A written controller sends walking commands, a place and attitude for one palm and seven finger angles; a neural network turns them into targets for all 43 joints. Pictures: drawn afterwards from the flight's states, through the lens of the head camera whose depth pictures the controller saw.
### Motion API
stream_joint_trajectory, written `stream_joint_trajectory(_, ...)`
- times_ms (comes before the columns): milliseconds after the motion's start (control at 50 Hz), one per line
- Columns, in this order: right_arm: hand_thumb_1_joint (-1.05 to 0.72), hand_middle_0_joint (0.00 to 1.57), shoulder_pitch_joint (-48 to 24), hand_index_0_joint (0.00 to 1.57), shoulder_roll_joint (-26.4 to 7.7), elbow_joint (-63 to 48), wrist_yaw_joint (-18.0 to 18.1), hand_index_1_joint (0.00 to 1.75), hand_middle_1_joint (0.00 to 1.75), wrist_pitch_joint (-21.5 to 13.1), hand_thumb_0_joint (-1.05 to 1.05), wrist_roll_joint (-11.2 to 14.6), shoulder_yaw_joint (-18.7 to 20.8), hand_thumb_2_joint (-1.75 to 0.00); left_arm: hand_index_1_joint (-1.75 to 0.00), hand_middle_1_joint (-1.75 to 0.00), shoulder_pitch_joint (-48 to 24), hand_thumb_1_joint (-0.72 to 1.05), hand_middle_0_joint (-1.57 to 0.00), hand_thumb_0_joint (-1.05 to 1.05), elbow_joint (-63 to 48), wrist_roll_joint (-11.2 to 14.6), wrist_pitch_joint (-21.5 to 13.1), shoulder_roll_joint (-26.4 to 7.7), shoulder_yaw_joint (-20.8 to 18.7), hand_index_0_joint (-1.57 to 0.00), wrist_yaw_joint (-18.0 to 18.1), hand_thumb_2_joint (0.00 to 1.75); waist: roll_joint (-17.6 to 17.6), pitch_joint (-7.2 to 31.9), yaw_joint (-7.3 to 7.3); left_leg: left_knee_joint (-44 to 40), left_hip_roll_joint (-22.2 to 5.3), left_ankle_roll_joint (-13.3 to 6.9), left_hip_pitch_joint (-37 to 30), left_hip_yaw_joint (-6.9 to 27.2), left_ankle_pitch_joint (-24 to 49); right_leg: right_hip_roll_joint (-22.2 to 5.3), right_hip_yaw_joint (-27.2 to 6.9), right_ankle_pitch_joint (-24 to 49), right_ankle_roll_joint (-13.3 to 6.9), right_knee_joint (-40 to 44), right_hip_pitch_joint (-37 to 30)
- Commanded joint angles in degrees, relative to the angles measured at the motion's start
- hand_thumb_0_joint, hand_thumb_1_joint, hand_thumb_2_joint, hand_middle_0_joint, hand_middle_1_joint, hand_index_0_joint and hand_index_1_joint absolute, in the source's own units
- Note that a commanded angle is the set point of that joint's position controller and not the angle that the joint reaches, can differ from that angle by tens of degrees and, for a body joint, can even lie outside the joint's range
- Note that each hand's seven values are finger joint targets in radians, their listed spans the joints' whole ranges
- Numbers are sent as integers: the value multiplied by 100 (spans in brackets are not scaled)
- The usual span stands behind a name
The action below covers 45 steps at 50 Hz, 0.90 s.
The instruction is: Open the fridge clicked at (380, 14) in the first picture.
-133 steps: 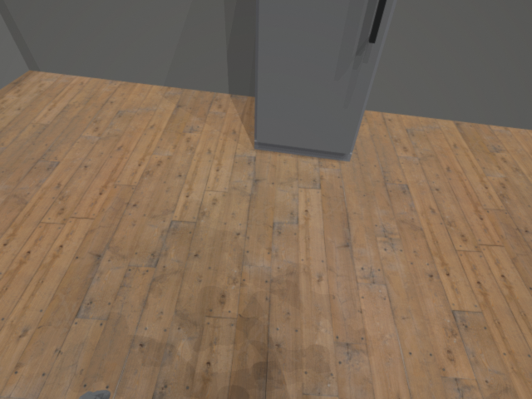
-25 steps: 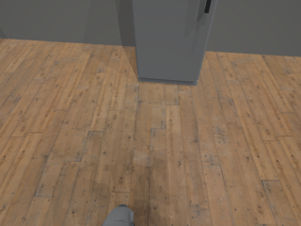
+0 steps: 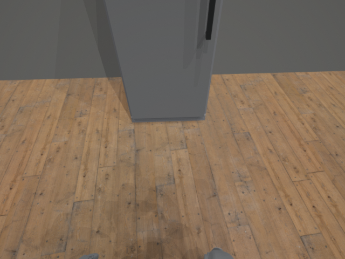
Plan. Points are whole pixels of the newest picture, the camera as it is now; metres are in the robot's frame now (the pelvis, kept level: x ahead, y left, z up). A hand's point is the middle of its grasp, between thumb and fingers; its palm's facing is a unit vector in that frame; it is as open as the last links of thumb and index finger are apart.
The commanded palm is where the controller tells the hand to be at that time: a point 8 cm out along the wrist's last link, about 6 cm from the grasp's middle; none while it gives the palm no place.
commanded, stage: walk to a spot facing it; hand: right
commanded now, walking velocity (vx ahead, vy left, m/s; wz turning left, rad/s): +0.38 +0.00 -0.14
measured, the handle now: out of the picture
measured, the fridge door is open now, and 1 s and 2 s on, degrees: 0 0 0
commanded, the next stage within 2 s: take the last steps up to it in 0.52 s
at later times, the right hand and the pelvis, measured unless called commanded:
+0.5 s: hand (248, 207) +0.30 -0.21 -0.16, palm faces -0.01 +0.98 -0.18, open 7.3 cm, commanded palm none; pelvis +0.22 -0.03 +0.00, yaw +2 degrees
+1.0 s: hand (223, 172) +0.42 -0.15 -0.16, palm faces +0.02 +0.98 -0.18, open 7.3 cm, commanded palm none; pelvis +0.41 +0.02 +0.01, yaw +3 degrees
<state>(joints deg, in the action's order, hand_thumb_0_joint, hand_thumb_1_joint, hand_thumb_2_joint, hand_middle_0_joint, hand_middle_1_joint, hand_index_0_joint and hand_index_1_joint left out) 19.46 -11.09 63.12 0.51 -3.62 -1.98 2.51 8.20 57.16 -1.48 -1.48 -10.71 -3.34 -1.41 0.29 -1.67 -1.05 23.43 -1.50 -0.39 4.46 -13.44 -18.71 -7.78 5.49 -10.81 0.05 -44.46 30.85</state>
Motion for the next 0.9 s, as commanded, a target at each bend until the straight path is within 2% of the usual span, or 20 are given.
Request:
stream_joint_trajectory(0,-90,20,468,20,-761,-146,17,30,30,-102,0,39,107,-90,-30,-30,-11,90,-20,0,-240,12,-133,-102,41,-20,-72,90,-503,-301,-3,-547,-1551,-625,16,883,2484,287,323,-245,-132,835,-649)
stream_joint_trajectory(40,-90,20,366,20,-767,-150,21,30,30,-88,0,82,118,-90,-30,-30,1178,90,-20,0,109,-33,-204,-473,-70,-20,4,90,-42,362,574,1222,-1222,-372,442,373,3199,478,353,107,-277,1547,-2524)
stream_joint_trajectory(60,-90,20,549,20,-504,-262,-22,30,30,-80,0,134,99,-90,-30,-30,1994,90,-20,0,288,-100,-246,-1149,-231,-20,78,90,1249,1112,841,2902,-590,-41,1606,89,1600,-707,-1323,282,-681,1923,-4002)
stream_joint_trajectory(80,-90,20,427,20,-340,-470,-72,30,30,-101,0,151,24,-90,-30,-30,2433,90,-20,0,402,-25,-224,-1588,-314,-20,140,90,2064,1279,884,4519,15,107,2952,390,-1389,-1840,-3004,976,-1232,2586,-4683)
stream_joint_trajectory(100,-90,20,102,20,-590,-511,-35,30,30,-79,0,108,94,-90,-30,-30,2190,90,-20,0,401,30,-178,-1422,-265,-20,173,90,1249,999,832,5043,-263,-22,3180,970,-1334,-1871,-2836,541,-1358,2753,-4271)
stream_joint_trajectory(140,-90,20,-320,20,-420,-465,-86,30,30,-37,0,96,107,-90,-30,-30,1463,90,-20,0,228,40,-245,-923,-148,-20,237,90,518,178,581,5228,-658,39,3446,1190,-440,-1536,-2110,822,-1102,2906,-3223)
stream_joint_trajectory(180,-90,20,-64,20,-198,-306,-124,30,30,64,0,44,88,-90,-30,-30,1127,90,-20,0,196,32,-336,-598,-38,-20,252,90,324,-71,255,4864,-768,113,2966,1219,65,-1129,-1236,1110,-818,3093,-2540)
stream_joint_trajectory(240,-90,20,172,20,13,-257,-121,30,30,223,0,3,102,-90,-30,-30,1149,90,-20,0,246,45,-391,-362,-50,-20,268,90,468,-144,39,4406,-746,201,2817,1124,499,-829,-577,1054,-765,3335,-2216)
stream_joint_trajectory(360,-90,20,-587,20,-80,-570,-189,30,30,329,0,20,139,-90,-30,-30,1458,90,-20,0,402,81,-405,-444,-16,-20,281,90,582,-597,68,3384,-823,291,3485,1078,1210,-806,-293,820,-840,3670,-2534)
stream_joint_trajectory(500,-90,20,-1502,20,-49,-902,-202,30,30,235,0,67,103,-90,-30,-30,1973,90,-20,0,698,-15,-339,-554,-39,-20,295,90,629,-795,351,1520,-464,-20,2942,685,877,-957,60,2006,-790,3157,-3159)
stream_joint_trajectory(540,-90,20,-1113,20,-150,-826,-187,30,30,183,0,57,130,-90,-30,-30,1919,90,-20,0,732,-18,-311,-640,-46,-20,301,90,473,-544,145,1232,-206,-181,2143,555,625,-985,134,2936,-733,2525,-3116)
stream_joint_trajectory(560,-90,20,-566,20,-237,-662,-171,30,30,140,0,42,164,-90,-30,-30,1849,90,-20,0,734,1,-300,-674,-45,-20,304,90,352,-269,-110,983,-54,-245,1384,480,751,-883,264,3371,-630,1853,-3011)
stream_joint_trajectory(580,-90,20,340,20,-445,-382,-147,30,30,68,0,7,226,-90,-30,-30,1725,90,-20,0,717,36,-305,-682,-45,-20,286,90,75,253,-536,645,-25,-313,184,547,1135,-619,419,3211,-439,722,-2630)
stream_joint_trajectory(600,-90,20,1016,20,-989,-174,-72,30,30,-29,0,-36,356,-90,-30,-30,1953,90,-20,0,655,108,-308,-430,-9,-20,230,90,-1028,1054,-693,489,-1219,-641,-1339,1911,1969,-64,630,1376,-178,-963,-1373)
stream_joint_trajectory(620,-90,20,1263,20,-1465,-136,-22,30,30,-34,0,85,418,-90,-30,-30,2250,90,-20,0,524,145,-278,-190,54,-20,240,90,-1944,1578,-474,-98,-2558,-1239,-1879,3900,3594,698,271,-2167,49,-2685,-393)
stream_joint_trajectory(640,-90,20,991,20,-1386,-205,17,30,30,14,0,157,397,-90,-30,-30,1900,90,-20,0,492,144,-228,-303,27,-20,287,90,-1167,1341,-489,-306,-2484,-1411,-1505,3621,3516,494,-440,-2204,-54,-3175,-221)
stream_joint_trajectory(680,-90,20,145,20,-944,-392,34,30,30,15,0,140,278,-90,-30,-30,1390,90,-20,0,463,110,-195,-152,23,-20,241,90,-694,484,-258,-588,-2147,-1178,-203,3088,2316,91,-521,-1409,-33,-3294,38)
stream_joint_trajectory(720,-90,20,-264,20,-568,-451,52,30,30,-29,0,116,163,-90,-30,-30,1434,90,-20,0,540,36,-85,23,25,-20,214,90,-179,79,68,-838,-1776,-863,780,2181,2045,-68,-526,-861,1,-2806,-296)
stream_joint_trajectory(780,-90,20,-224,20,-366,-382,47,30,30,-72,0,68,109,-90,-30,-30,1647,90,-20,0,596,-4,55,151,31,-20,174,90,-572,42,260,-1009,-1443,-704,1159,1495,1961,-53,-307,-575,144,-2061,-461)
stream_joint_trajectory(880,-90,20,-36,20,-472,-285,8,30,30,-79,0,63,121,-90,-30,-30,945,90,-20,0,292,6,61,79,26,-20,71,90,-743,-114,121,-1312,-1375,-792,863,1504,1156,-30,-136,-243,225,-765,-209)
